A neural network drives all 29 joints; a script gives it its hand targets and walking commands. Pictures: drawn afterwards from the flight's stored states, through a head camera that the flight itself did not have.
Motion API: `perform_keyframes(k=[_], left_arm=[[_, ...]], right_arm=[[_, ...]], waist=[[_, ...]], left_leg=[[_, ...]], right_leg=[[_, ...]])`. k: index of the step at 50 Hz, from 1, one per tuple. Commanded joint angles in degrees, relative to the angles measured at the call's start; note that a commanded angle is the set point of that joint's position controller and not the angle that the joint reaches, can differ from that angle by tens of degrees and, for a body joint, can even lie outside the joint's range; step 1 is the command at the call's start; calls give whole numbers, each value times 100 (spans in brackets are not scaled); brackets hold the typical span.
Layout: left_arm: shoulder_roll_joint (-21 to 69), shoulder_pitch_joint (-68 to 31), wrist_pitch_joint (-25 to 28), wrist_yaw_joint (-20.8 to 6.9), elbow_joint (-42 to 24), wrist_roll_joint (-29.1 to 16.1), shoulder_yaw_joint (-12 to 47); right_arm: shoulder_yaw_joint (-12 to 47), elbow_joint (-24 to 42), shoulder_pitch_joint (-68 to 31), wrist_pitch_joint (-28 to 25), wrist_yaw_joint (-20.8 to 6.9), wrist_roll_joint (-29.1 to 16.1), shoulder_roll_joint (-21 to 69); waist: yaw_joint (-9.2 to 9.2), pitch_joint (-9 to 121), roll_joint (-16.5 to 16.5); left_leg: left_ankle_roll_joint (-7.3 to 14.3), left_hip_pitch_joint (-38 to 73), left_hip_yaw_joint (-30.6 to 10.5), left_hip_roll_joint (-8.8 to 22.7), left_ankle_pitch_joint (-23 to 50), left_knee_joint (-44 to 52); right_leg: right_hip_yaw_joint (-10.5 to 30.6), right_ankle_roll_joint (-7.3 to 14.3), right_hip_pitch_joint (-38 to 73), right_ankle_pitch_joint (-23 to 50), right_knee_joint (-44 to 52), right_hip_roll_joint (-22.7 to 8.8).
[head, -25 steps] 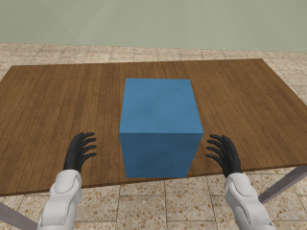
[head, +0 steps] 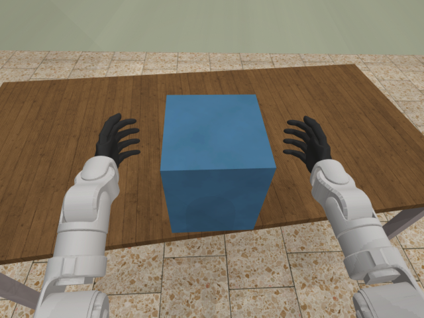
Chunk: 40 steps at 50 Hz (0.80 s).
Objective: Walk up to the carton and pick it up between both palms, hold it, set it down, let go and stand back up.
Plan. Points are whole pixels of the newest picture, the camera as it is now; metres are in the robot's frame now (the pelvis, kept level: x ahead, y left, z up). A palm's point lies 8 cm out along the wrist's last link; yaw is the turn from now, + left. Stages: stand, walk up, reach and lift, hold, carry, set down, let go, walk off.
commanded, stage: reach and lift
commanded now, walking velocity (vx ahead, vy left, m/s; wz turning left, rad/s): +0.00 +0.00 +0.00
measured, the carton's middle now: (212, 166) +0.43 +0.01 +0.00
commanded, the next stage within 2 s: none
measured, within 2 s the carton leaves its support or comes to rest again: neither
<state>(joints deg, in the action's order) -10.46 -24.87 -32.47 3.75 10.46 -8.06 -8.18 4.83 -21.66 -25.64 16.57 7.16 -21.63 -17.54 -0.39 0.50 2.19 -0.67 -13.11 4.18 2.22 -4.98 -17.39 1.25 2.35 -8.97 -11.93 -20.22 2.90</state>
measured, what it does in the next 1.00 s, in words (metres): stands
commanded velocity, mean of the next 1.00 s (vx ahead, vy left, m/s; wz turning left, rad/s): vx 0.00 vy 0.00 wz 0.00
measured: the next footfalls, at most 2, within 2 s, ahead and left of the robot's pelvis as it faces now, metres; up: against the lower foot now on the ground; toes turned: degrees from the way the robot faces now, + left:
none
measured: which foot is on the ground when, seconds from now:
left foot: down 0.00-1.00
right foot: down 0.00-1.00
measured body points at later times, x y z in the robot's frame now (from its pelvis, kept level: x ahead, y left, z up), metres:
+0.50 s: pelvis +0.01 +0.00 +0.00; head +0.03 +0.02 +0.45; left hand +0.44 +0.21 +0.15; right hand +0.45 -0.18 +0.16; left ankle +0.04 +0.13 -0.75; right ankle -0.02 -0.09 -0.75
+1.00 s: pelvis +0.01 +0.00 -0.01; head +0.04 +0.02 +0.44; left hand +0.40 +0.21 +0.04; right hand +0.42 -0.15 +0.05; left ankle +0.04 +0.13 -0.75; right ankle -0.01 -0.09 -0.75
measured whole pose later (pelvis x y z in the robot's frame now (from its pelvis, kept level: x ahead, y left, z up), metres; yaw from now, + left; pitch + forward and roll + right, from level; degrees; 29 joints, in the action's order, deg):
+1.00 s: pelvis +0.01 +0.00 -0.01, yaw +1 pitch +10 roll -1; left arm -9.0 -32.3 -3.9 5.0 44.9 -5.1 -5.8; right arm 2.4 -51.0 -35.8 -0.7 6.6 -15.2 -9.2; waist 0.9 7.3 1.2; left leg -1.1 -26.7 1.2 2.9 -8.0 -24.7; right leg -0.8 2.4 -20.0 -12.5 -22.4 3.8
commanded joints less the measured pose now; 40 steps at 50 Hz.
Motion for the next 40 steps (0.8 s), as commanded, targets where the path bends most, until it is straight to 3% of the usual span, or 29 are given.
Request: perform_keyframes(k=[1,3,6,9,10,13,14,15,18,21,25,27,30,31,34,36,40], left_arm=[[-783,-2724,291,23,-496,47,-89],[-817,-3009,306,97,-366,-37,-4],[-897,-2804,246,111,-393,50,-120],[-1125,-3182,178,94,-264,23,-257],[-1262,-3387,220,112,-663,-27,-312],[-1304,-3781,152,59,-88,-121,-229],[-1206,-3589,176,37,5,-112,-191],[-1327,-4037,220,44,-162,-192,-217],[-1285,-4128,180,85,126,-143,-129],[-1290,-4484,158,119,427,-225,29],[-1361,-4554,256,150,443,-189,25],[-1436,-4455,254,113,911,-104,-41],[-1279,-4069,530,4,1765,45,-98],[-1172,-4003,690,-11,1748,108,-93],[-1029,-3414,1271,-51,1880,218,-109],[-848,-3133,1677,-101,1997,363,-83],[-863,-3561,2410,-76,1693,345,-50]], right_arm=[[-449,466,-2716,-168,-62,-11,-878],[-480,341,-3115,-164,-96,-126,-951],[-252,303,-3185,-208,-105,-290,-1038],[-241,159,-3516,-133,-76,-363,-1140],[-242,277,-3686,-135,-60,-403,-1122],[-244,151,-4201,-77,-12,-375,-1191],[-213,71,-4000,-55,-18,-391,-1097],[-295,43,-4332,-37,-27,-364,-1221],[-281,-255,-4446,-47,-19,-381,-1269],[-400,-701,-4698,-31,-58,-387,-1310],[-326,-1001,-4820,-109,-87,-474,-1338],[-271,-1542,-4877,-92,-82,-449,-1383],[-56,-1982,-4685,-215,-140,-371,-1035],[-21,-1970,-4659,-320,-155,-370,-932],[7,-2162,-4129,-743,-163,-251,-666],[47,-2031,-3841,-1051,-135,-103,-443],[-154,-1433,-4111,-1592,-56,144,-385]], waist=[[19,2241,-206],[52,2530,-361],[63,2718,-291],[79,2950,-65],[116,3284,-48],[-21,3077,125],[10,3043,144],[-34,3316,-83],[21,3462,-332],[-141,3487,-404],[-68,3715,-565],[-102,3498,-398],[53,3021,-124],[126,3046,-216],[67,3061,-256],[105,2760,-180],[71,3132,-213]], left_leg=[[186,1820,-250,-110,-47,-139],[155,1875,-278,-127,282,-266],[82,2088,-291,-160,950,-424],[108,1814,-330,-136,836,-385],[91,1860,-300,-151,993,-449],[166,1550,-322,-182,833,-428],[153,1599,-292,-179,805,-419],[120,1649,-282,-177,893,-434],[41,1851,-314,-170,1306,-610],[-43,1954,-368,-96,1315,-605],[-97,2191,-415,-118,1758,-808],[-93,2051,-444,-90,1757,-776],[11,1645,-455,-93,1402,-710],[18,1651,-472,-108,1527,-711],[-58,1626,-421,-160,1806,-769],[-11,1607,-406,-182,1924,-776],[-66,1497,-378,-181,1827,-769]], right_leg=[[31,-460,-877,1283,310,-140],[19,-457,-955,1488,301,-120],[-16,-494,-870,2178,253,-7],[-9,-570,-652,2302,214,4],[1,-587,-496,2509,169,15],[-31,-655,-568,2606,173,-4],[-53,-665,-464,2578,179,-17],[-20,-630,-506,2638,148,-23],[-65,-567,-656,2880,83,-23],[-160,-519,-754,2686,170,11],[-216,-526,-785,2997,132,53],[-198,-566,-765,3071,137,45],[-141,-616,-610,2830,99,-18],[-117,-617,-466,2916,77,-34],[-143,-626,-403,2999,63,-30],[-180,-644,-403,3057,113,-21],[-158,-581,-359,2940,85,-57]])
